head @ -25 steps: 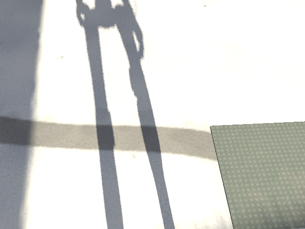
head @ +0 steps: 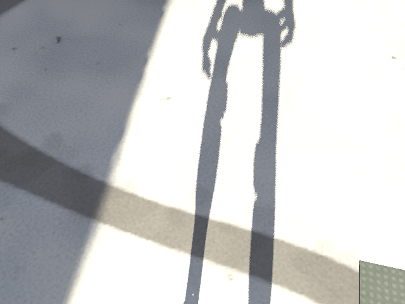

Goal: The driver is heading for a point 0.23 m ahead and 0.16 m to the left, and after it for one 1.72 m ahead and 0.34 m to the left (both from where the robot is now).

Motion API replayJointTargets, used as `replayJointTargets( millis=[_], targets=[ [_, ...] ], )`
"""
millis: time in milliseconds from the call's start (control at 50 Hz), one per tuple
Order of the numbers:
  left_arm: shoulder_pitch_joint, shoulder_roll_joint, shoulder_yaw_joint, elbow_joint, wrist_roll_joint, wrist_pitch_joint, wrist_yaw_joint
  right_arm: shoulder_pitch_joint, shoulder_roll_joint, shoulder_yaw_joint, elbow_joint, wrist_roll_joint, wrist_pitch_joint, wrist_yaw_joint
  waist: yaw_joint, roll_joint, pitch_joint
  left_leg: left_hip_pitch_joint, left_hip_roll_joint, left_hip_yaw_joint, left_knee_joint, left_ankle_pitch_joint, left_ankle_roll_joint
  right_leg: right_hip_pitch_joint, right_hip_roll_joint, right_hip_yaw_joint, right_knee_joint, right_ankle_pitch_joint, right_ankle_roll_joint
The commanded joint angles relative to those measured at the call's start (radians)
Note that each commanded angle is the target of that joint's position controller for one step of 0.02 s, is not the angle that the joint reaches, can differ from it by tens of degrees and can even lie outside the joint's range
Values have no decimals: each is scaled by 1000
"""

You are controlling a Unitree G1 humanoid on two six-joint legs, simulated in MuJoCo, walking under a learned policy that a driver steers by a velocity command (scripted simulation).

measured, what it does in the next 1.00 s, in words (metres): walks ahead, turning left: left foot, then right foot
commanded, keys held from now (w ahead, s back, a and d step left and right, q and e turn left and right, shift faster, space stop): w+q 0.06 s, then q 0.42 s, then no key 0.52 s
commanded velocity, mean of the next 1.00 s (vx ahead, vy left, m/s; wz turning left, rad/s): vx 0.15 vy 0.00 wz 0.39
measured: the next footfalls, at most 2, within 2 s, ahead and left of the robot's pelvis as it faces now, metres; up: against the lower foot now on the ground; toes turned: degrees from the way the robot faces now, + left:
left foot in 0.12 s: +0.22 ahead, +0.08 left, +0.00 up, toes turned +9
right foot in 0.76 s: +0.35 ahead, -0.07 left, +0.00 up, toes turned +24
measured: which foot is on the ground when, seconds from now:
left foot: up 0.00-0.10, down 0.12-0.76, up 0.78-1.00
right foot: down 0.00-0.10, up 0.12-0.74, down 0.76-1.00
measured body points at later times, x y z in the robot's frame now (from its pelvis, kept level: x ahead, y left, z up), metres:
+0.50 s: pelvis +0.19 +0.03 +0.00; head +0.23 +0.06 +0.45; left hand +0.27 +0.32 -0.12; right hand +0.31 -0.23 -0.11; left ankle +0.18 +0.07 -0.74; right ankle +0.32 -0.11 -0.67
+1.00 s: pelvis +0.25 -0.01 +0.01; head +0.28 -0.02 +0.46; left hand +0.25 +0.26 -0.11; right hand +0.44 -0.22 -0.14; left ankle +0.16 +0.10 -0.71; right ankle +0.31 -0.08 -0.74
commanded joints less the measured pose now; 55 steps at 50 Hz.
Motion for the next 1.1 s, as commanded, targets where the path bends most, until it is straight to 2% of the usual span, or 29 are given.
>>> replayJointTargets(
  millis=[20,60,80,100,120,140,160,180,200,220,240,260,320,440,520,640,680,720,740,760,780,800,820,840,900,980,1040,1080,1100],
  targets=[
    [51,149,26,-23,3,2,15,-79,-35,-1,-86,-4,-12,4,-14,-103,45,36,-51,64,-72,-64,40,14,-303,41,20,818,-59],
    [34,178,35,-28,8,14,23,-13,-60,-13,-73,-7,-9,-2,-52,-137,-5,130,-111,95,-78,-174,84,58,-315,15,161,1079,-58],
    [19,192,40,-35,10,24,24,70,-74,-22,-49,-10,-13,-6,-87,-139,-42,207,-147,102,-99,-212,106,59,-314,8,304,1157,-59],
    [12,204,45,-45,7,34,22,182,-97,-35,-15,-17,-23,-11,-129,-126,-105,342,-175,86,-169,-189,130,14,-308,8,502,1101,-49],
    [-14,206,46,-68,-6,34,15,302,-150,-57,15,-33,-35,-22,-198,-69,-179,560,-109,-26,-260,-81,175,-158,-277,1,784,826,-11],
    [41,86,25,-135,-25,31,-1,269,-281,-87,-7,-36,-34,-34,-105,178,-271,893,239,-491,-210,372,328,-601,-86,13,1176,-207,54],
    [-33,163,39,-171,-21,31,-2,327,-303,-94,-19,10,-20,-37,-144,49,-372,921,305,-700,-287,569,408,-694,-14,245,1308,-276,66],
    [-101,142,32,-195,-25,25,-1,259,-279,-86,-23,18,-15,-49,-116,2,-253,823,286,-537,-306,642,374,-757,-81,299,1276,-169,59],
    [-114,137,28,-196,-20,19,2,200,-217,-71,-29,27,-15,-51,-86,-40,-147,693,235,-451,-337,629,318,-743,-109,297,1184,-106,58],
    [-114,146,33,-189,-5,28,4,152,-178,-60,-39,31,-14,-54,-49,-70,-89,594,174,-381,-365,594,265,-706,-128,300,1109,-83,62],
    [-95,149,35,-193,15,48,2,123,-148,-49,-48,37,-13,-59,-18,-60,-79,519,129,-333,-385,588,242,-653,-132,303,1058,-73,72],
    [-80,141,36,-194,23,70,0,122,-145,-44,-52,35,-17,-57,-3,-51,-90,483,110,-308,-388,610,224,-615,-128,304,1016,-66,81],
    [-91,122,30,-218,18,103,-3,161,-202,-55,-54,22,-29,-52,7,-32,-129,470,66,-278,-371,709,194,-613,-112,291,923,-17,100],
    [-254,166,31,-297,10,129,0,240,-220,-59,-76,25,-1,-64,-50,34,-139,539,43,-351,-351,564,116,-719,-111,311,808,77,114],
    [-305,176,27,-321,4,135,4,269,-220,-58,-92,15,12,-71,-69,45,-115,600,67,-417,-344,479,122,-750,-102,332,735,61,105],
    [-314,178,16,-335,-10,126,7,274,-214,-46,-98,0,21,-71,-81,55,-90,607,88,-443,-292,573,145,-614,-60,318,588,-24,59],
    [-295,179,14,-334,-16,122,11,251,-218,-43,-101,0,26,-71,-74,60,-82,584,85,-456,-270,570,135,-527,-43,311,496,-50,41],
    [-236,172,11,-318,-18,117,15,204,-218,-36,-107,12,30,-74,-35,56,-73,532,54,-459,-241,484,91,-373,-31,298,291,28,26],
    [-191,169,10,-305,-10,108,19,172,-210,-30,-114,26,28,-77,-1,38,-78,466,22,-455,-213,369,45,-237,-55,319,132,197,14],
    [-179,221,16,-311,6,98,28,202,-160,-13,-127,28,20,-76,-23,-83,-124,398,-45,-396,-125,143,-10,-110,-211,469,89,416,-18],
    [-223,281,17,-335,-3,101,24,300,-129,-9,-113,27,25,-80,-77,-242,-133,298,-195,-270,-19,-449,-47,-63,-418,665,132,880,-148],
    [-173,243,7,-314,-13,105,16,276,-193,-24,-96,13,43,-85,-30,-226,-170,316,-200,-214,111,-648,-55,-133,-464,718,134,898,-258],
    [-186,212,-4,-311,-10,100,9,238,-202,-29,-91,13,52,-81,-36,-150,-121,311,-188,-227,192,-619,-66,-181,-414,667,112,802,-254],
    [-228,193,-12,-312,-8,99,7,215,-186,-26,-83,15,57,-76,-51,-123,-90,316,-173,-235,203,-566,-79,-222,-350,591,96,686,-210],
    [-271,197,-16,-301,1,101,12,217,-155,-12,-52,19,69,-58,-72,-190,-75,366,-156,-197,101,-476,-115,-241,-233,457,82,588,-126],
    [-211,217,-11,-258,0,105,4,165,-135,5,-25,26,73,-64,-30,-188,-95,416,-132,-138,-116,-427,-121,-186,-224,466,105,513,-130],
    [-225,227,-6,-239,-4,113,0,183,-131,14,12,26,64,-73,-53,-173,-92,519,-119,-114,-358,-220,-97,-228,-207,474,125,399,-95],
    [-209,207,-10,-233,-7,108,-5,164,-176,13,20,4,45,-78,-36,-115,-97,625,-26,-227,-394,-94,-73,-328,-188,478,122,257,-30],
    [-190,195,-9,-231,-13,109,-9,132,-212,7,31,9,40,-76,3,-26,-56,539,6,-257,-356,-85,-48,-325,-123,419,99,143,-11]
  ],
)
